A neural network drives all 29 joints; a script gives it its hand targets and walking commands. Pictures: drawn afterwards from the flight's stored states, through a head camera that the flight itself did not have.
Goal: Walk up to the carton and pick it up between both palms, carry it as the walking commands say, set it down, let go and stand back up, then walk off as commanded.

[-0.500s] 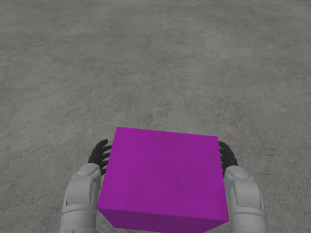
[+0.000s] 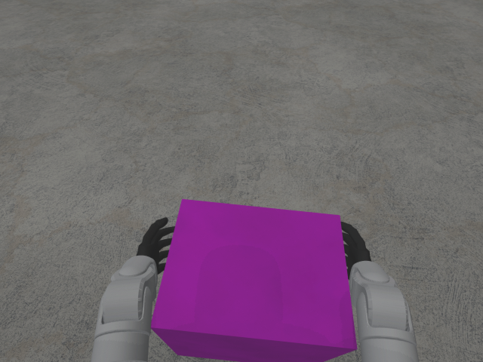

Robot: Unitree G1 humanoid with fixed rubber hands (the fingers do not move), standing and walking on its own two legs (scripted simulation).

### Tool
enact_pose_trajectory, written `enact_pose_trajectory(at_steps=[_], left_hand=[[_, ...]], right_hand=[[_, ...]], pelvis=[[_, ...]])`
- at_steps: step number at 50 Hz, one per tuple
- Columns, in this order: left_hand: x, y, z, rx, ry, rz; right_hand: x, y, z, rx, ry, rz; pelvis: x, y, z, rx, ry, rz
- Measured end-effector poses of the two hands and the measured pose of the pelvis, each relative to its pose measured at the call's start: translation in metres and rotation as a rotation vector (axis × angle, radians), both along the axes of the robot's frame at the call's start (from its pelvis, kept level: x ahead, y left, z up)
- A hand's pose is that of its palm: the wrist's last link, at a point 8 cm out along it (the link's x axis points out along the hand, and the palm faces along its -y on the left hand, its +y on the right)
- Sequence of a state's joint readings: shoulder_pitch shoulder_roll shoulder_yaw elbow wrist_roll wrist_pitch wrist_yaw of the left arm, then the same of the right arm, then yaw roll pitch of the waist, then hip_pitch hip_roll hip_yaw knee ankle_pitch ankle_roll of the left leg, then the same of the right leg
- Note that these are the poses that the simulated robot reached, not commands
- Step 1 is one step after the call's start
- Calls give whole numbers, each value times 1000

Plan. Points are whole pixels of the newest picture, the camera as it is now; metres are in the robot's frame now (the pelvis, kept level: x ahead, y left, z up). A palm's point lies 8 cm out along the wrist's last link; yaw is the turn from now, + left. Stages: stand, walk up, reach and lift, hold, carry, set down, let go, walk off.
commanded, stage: hold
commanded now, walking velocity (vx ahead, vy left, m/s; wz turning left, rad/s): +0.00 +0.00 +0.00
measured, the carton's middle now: (250, 292) +0.24 +0.00 -0.04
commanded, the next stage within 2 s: carry in 0.10 s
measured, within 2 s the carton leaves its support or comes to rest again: neither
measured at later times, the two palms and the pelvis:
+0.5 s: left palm (115, 266) +0.24 +0.22 +0.04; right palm (335, 277) +0.24 -0.13 +0.04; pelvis -0.03 +0.04 -0.03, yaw +1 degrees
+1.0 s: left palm (68, 312) +0.17 +0.25 +0.05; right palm (320, 343) +0.15 -0.09 +0.04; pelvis -0.09 +0.10 -0.02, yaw -1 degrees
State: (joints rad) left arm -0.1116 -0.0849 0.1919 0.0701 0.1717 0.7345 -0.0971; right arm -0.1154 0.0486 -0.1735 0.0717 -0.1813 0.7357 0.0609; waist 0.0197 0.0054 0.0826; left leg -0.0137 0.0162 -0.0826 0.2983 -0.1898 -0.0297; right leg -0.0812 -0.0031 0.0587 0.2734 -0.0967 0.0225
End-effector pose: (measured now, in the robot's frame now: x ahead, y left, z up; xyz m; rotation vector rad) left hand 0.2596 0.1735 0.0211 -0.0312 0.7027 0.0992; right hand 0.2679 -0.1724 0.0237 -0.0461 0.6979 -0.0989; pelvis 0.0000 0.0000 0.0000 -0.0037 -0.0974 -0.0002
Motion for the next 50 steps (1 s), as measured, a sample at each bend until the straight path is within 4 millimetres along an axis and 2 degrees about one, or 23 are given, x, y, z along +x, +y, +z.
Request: enact_pose_trajectory(at_steps=[5,11,19,22,27,31,35,41,44,50], left_hand=[[1,-1,0,-3,-3,3],[10,2,7,-4,-49,0],[4,27,18,-15,-73,9],[-5,36,20,-19,-55,26],[-31,49,18,-60,-22,87],[-54,66,14,-87,-4,114],[-66,78,19,-89,34,107],[-69,78,34,-81,-7,77],[-71,73,37,-65,-23,65],[-94,79,32,-61,34,65]], right_hand=[[1,-1,1,1,-2,-1],[5,2,5,13,-48,-16],[-3,28,19,13,-64,-38],[-13,38,17,24,-41,-41],[-36,52,12,27,-1,-28],[-56,69,15,32,22,-33],[-74,81,17,43,60,-60],[-89,82,27,54,18,-91],[-97,77,22,72,3,-102],[-122,83,19,78,64,-107]], pelvis=[[-2,-1,-1,1,6,2],[-6,7,-13,0,87,26],[-19,30,-25,33,138,17],[-24,35,-29,19,145,6],[-36,46,-34,0,147,41],[-45,61,-33,15,142,43],[-56,69,-25,-2,154,12],[-70,77,-22,-7,179,-4],[-78,81,-27,0,180,-13],[-90,96,-15,20,157,-10]])
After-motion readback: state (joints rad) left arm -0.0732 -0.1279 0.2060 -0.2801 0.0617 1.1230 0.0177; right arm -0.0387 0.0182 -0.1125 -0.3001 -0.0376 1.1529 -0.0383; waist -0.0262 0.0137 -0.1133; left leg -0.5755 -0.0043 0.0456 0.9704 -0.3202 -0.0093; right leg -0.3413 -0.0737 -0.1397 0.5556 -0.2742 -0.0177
